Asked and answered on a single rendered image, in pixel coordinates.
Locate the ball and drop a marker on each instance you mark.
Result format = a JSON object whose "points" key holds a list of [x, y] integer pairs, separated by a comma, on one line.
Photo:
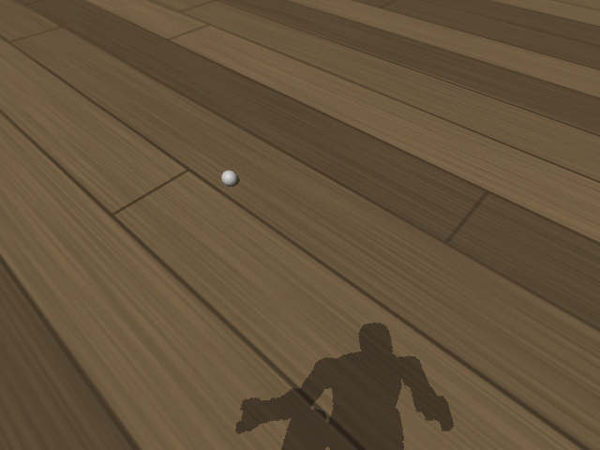
{"points": [[228, 178]]}

